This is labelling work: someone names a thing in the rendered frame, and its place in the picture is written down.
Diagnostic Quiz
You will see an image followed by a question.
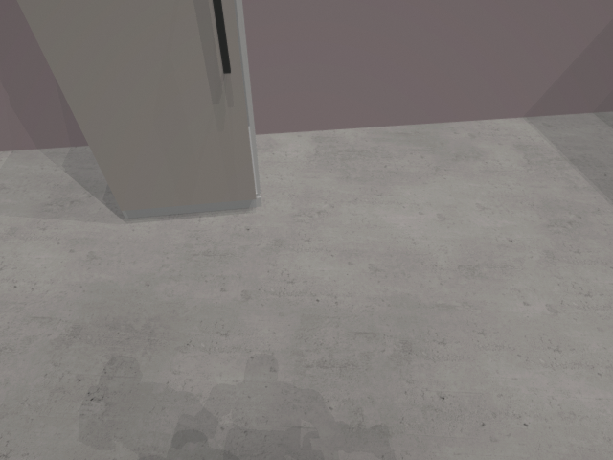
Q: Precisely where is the fridge door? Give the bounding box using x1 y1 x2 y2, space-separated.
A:
17 0 256 211

